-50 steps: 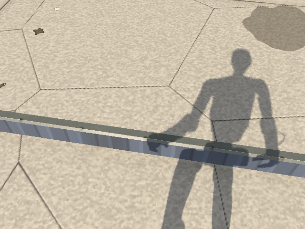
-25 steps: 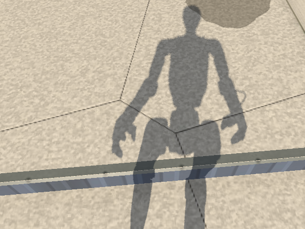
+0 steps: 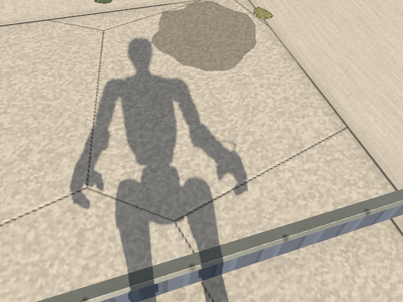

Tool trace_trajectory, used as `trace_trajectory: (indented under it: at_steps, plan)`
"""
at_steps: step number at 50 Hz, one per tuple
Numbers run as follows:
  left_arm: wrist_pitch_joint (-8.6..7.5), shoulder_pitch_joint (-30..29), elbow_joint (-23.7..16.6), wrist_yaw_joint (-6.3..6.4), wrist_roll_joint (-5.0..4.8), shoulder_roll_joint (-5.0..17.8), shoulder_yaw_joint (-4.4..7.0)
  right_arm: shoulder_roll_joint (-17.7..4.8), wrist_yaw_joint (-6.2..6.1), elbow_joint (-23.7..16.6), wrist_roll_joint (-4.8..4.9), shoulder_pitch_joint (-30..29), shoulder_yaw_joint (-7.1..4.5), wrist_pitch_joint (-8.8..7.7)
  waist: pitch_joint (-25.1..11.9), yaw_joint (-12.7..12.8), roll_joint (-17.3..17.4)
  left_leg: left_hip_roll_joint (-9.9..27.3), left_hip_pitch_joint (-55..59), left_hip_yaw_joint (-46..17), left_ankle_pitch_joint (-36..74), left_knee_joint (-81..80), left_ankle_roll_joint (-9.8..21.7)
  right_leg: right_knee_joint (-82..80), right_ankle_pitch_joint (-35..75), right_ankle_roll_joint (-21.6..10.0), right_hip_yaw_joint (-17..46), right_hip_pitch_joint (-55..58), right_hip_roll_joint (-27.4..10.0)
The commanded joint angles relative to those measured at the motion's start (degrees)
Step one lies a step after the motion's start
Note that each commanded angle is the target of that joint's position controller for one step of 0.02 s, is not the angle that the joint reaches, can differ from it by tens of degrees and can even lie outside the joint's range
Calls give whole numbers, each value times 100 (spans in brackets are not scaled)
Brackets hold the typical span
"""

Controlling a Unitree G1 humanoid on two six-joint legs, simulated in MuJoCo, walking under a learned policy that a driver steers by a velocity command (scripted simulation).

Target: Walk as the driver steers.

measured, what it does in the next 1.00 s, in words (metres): steps on the spot: right foot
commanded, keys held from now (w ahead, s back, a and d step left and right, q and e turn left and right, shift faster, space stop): no key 1.00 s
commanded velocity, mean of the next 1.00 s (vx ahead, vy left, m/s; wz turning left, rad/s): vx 0.01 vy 0.00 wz -0.05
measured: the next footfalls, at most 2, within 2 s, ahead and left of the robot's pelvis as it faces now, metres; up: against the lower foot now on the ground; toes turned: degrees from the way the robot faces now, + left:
right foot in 0.18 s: +0.03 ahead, -0.16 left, +0.00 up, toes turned +4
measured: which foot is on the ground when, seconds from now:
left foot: down 0.00-1.00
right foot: up 0.00-0.16, down 0.18-1.00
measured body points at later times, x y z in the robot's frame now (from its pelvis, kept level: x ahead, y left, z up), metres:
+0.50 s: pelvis +0.01 -0.03 -0.01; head +0.01 -0.04 +0.44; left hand +0.11 +0.23 -0.13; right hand +0.11 -0.31 -0.13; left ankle +0.02 +0.09 -0.74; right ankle -0.01 -0.16 -0.74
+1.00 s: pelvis +0.01 -0.04 +0.00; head +0.02 -0.04 +0.45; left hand +0.07 +0.22 -0.15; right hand +0.07 -0.31 -0.15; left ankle +0.02 +0.09 -0.74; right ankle -0.01 -0.16 -0.74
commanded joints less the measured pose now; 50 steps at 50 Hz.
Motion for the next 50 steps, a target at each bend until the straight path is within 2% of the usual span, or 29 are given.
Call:
trace_trajectory:
  at_steps: [1, 4, 6, 8, 9, 10, 11, 12, 13, 15, 19, 27, 38, 50]
  plan:
    - [-37, 188, -252, -11, 25, 169, 7, -831, 0, -186, 3, -166, -171, -34, -674, 55, 1097, 1178, 760, -1056, 2432, -639, 875, -861, 143, 133, -373, 191, -368]
    - [-72, -22, -239, -38, 15, 232, -6, -1055, 21, -71, 12, -96, -223, 24, -672, -103, 1098, 1252, 719, -1206, 2047, -617, 928, -1729, 313, 67, -564, 535, -463]
    - [-92, 61, -137, -46, 13, 250, 3, -1035, 36, -8, 42, -187, -208, 39, -637, -22, 1065, 1225, 619, -1260, 1655, -581, 898, -2461, 768, -38, -646, 821, -469]
    - [-127, 144, -18, -69, 74, 242, -10, -916, 54, 106, 97, -141, -160, 28, -574, 94, 937, 1052, 344, -1147, 1337, -507, 639, -3668, 1862, -263, -676, 1434, -465]
    - [-141, 72, -63, -59, 133, 424, 4, -848, 77, 170, 48, 20, -122, -35, -688, 37, 717, 982, 72, -1099, 1103, -506, 391, -3623, 2499, -410, -354, 1889, -738]
    - [-139, 65, -72, -44, 138, 749, 67, -841, 131, 166, -65, 151, -113, -109, -816, -149, 154, 686, -120, -774, 697, -404, 177, -3160, 3244, -621, -177, 2100, -1023]
    - [-142, 41, 58, -103, 91, 670, 82, -767, 138, 216, -67, 101, -108, -129, -854, -138, -259, 320, 119, -321, 162, -370, -43, -3039, 2522, -812, -259, 1698, -903]
    - [-171, -51, 31, -154, 95, 382, 14, -796, 124, 235, -67, -149, -100, -119, -725, -13, -132, 241, 226, -217, 39, -230, -159, -3145, 2138, -811, -258, 1452, -836]
    - [-200, -88, 83, -165, 144, 241, -33, -735, 102, 252, -44, -250, -93, -93, -660, -11, -116, 240, 253, -186, 83, -192, -165, -3225, 2004, -750, -252, 1305, -821]
    - [-267, -111, 159, -174, 152, 250, -51, -727, 57, 350, -28, -189, -87, -10, -446, -35, -132, 235, 223, -178, 285, -156, -155, -3240, 2102, -664, -278, 1145, -760]
    - [-337, -30, 355, -163, 127, 255, -96, -752, 14, 565, -24, -106, -94, 40, -339, -54, -87, 248, 324, -182, 369, -132, -189, -3257, 2033, -660, -292, 976, -718]
    - [-410, 10, 722, -166, 114, 231, -175, -803, -61, 969, 0, -67, -107, 94, -326, -45, 103, 257, 428, -177, 513, -145, -285, -3304, 2078, -706, -345, 959, -642]
    - [-418, 77, 1144, -170, 106, 171, -255, -789, -124, 1377, 18, 38, -89, 124, -343, -29, 156, 264, 438, -163, 565, -160, -314, -3370, 2070, -733, -456, 965, -547]
    - [-412, 205, 1433, -154, 100, 141, -315, -714, -151, 1623, 25, 197, -55, 134, -283, -10, 189, 253, 373, -151, 508, -173, -301, -3405, 1901, -722, -542, 881, -482]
